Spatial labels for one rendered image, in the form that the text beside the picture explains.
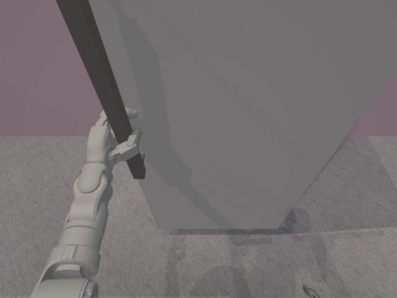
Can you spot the right robot hand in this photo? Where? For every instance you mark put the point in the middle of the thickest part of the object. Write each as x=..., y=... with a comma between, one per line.
x=314, y=292

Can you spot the left robot upper arm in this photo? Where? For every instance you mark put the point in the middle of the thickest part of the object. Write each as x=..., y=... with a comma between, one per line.
x=67, y=288

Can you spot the left robot hand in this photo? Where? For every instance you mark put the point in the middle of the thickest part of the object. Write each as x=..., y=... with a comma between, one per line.
x=101, y=141

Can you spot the left robot forearm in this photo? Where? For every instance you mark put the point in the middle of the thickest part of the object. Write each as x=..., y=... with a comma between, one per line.
x=77, y=252

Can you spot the handle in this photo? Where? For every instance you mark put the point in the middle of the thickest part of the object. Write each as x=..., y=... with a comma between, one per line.
x=85, y=33

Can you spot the fridge door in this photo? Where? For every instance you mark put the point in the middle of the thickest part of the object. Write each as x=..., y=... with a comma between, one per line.
x=242, y=102

